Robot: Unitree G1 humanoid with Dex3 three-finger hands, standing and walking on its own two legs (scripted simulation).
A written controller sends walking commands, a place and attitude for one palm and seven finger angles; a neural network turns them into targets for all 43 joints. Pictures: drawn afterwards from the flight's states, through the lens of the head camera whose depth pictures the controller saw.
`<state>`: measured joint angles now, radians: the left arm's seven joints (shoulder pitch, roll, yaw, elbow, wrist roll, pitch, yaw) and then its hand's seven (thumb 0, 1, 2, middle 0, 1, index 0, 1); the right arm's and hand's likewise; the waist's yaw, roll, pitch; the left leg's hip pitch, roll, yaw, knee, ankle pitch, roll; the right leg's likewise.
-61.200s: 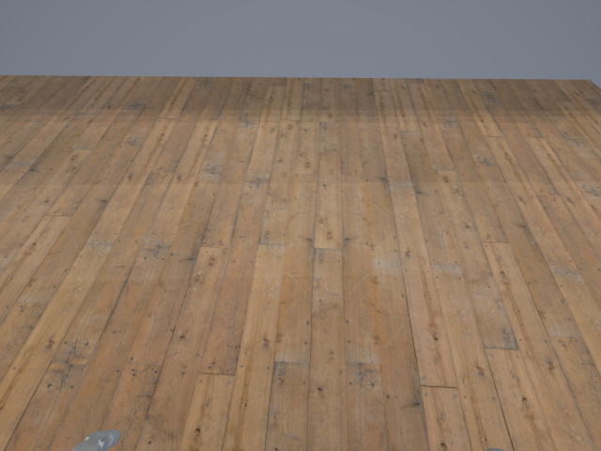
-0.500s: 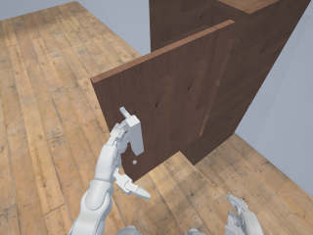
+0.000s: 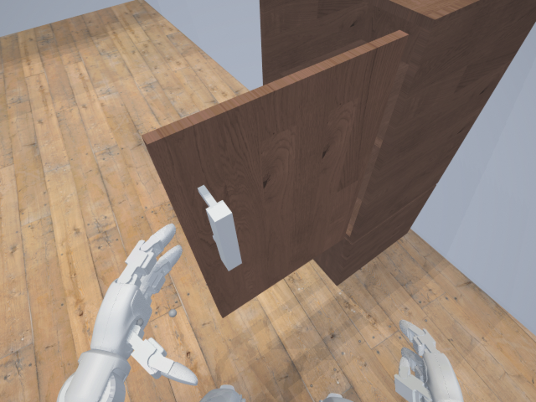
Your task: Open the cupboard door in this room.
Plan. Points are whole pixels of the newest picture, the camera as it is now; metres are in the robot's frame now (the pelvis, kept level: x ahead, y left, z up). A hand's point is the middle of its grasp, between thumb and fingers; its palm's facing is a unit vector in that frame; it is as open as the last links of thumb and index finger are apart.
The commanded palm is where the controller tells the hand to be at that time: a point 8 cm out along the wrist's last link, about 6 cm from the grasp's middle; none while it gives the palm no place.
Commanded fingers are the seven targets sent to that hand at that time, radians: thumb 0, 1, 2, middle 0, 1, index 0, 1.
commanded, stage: slide the hand sideways off the handle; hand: left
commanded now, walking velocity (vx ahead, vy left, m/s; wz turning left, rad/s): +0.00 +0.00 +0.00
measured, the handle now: (218, 228) +0.35 +0.10 +0.06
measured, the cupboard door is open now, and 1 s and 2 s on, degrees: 89 89 89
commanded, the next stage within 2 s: draw the hand back to the body in 0.18 s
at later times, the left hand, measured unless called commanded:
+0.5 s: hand (132, 318) +0.21 +0.18 +0.09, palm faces -0.11 -0.99 -0.08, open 16.3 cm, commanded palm +0.18 +0.24 +0.10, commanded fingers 0.00 -0.50 0.30 -0.15 -0.30 -0.15 -0.30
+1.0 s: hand (59, 309) +0.20 +0.24 +0.14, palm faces +0.24 -0.91 -0.34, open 14.7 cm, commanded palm +0.16 +0.28 +0.16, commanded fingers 0.00 0.09 0.56 -0.17 -0.30 -0.17 -0.30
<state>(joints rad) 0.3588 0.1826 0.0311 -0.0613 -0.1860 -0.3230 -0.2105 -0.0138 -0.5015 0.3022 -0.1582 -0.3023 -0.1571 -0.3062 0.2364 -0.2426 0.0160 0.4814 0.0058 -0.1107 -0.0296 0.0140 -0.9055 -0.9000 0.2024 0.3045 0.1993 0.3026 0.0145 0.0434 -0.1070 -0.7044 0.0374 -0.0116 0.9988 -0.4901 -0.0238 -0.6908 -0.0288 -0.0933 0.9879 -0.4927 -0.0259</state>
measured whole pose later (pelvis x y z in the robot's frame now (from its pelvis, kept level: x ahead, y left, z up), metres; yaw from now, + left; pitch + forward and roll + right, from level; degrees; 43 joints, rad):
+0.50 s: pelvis -0.01 +0.02 +0.00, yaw +0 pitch +10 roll -2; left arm 0.44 0.24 0.10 -0.24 -0.25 -0.25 -0.25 -0.02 -0.50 0.30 -0.15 -0.30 -0.15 -0.30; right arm 0.26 -0.22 0.03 0.47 0.03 -0.15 -0.05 0.02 -0.90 -0.90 0.20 0.30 0.20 0.30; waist 0.01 0.06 -0.11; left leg -0.69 0.04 -0.01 1.02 -0.50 0.00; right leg -0.66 -0.03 -0.09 0.97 -0.48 0.00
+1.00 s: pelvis +0.01 +0.02 +0.04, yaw -1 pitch +2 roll -2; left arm 0.55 0.29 0.15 -0.38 -0.05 -0.04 0.07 -0.01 -0.22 0.42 -0.17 -0.30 -0.16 -0.30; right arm 0.25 -0.23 0.05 0.53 0.01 -0.15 -0.11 0.01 -0.90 -0.90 0.20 0.30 0.20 0.30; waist 0.05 0.06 -0.05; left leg -0.37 0.03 0.01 0.73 -0.39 0.01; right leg -0.34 -0.02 -0.07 0.67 -0.36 0.01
